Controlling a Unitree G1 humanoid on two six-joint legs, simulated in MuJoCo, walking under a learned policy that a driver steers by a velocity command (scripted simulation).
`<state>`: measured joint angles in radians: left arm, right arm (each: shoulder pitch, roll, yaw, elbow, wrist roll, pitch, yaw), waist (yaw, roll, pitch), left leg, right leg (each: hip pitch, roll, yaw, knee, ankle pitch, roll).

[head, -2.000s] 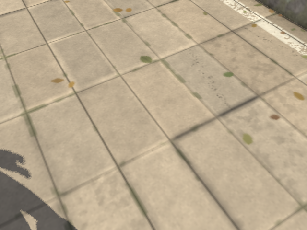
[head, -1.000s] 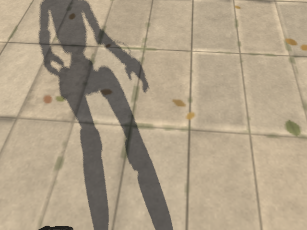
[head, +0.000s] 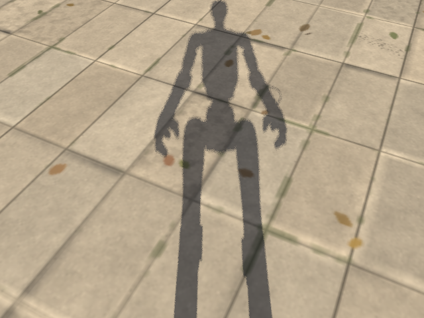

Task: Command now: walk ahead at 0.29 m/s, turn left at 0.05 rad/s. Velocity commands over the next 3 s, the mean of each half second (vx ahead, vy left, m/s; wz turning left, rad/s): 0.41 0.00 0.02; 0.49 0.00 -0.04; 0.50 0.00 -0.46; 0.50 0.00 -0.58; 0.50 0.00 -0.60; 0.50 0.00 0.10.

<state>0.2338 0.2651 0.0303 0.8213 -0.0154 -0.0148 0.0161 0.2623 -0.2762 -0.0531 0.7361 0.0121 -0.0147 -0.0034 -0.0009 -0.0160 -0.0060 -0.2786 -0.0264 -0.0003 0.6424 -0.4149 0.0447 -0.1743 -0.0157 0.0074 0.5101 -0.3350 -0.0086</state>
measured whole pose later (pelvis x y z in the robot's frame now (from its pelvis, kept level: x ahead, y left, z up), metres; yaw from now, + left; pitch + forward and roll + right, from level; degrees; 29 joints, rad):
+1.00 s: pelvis +0.50 -0.01 +0.00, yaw -2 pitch +2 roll -2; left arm 0.39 0.29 0.05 0.90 -0.02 -0.06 -0.01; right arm 0.03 -0.25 -0.02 0.70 0.01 -0.09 0.03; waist 0.10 0.03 0.03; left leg -0.55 0.07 -0.04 0.50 0.02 0.00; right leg 0.03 0.06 0.00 0.27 -0.33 -0.03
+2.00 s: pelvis +1.04 -0.14 +0.00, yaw -36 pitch +2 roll +0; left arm 0.38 0.30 0.08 0.74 -0.03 -0.03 0.02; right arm 0.00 -0.28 -0.04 0.71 0.00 -0.11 0.03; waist 0.09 0.04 0.02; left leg -0.53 0.01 -0.09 0.48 0.02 -0.03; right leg -0.06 0.11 0.19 0.42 -0.38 -0.07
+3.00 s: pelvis +1.40 -0.55 +0.00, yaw -47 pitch +1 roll -2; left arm 0.31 0.27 0.07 0.80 0.00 -0.08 0.01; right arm 0.13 -0.27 -0.04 0.78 0.02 -0.04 0.05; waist 0.06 0.05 0.02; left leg -0.66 0.09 -0.01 0.65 0.06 0.01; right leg 0.09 0.05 -0.20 0.20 -0.32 -0.03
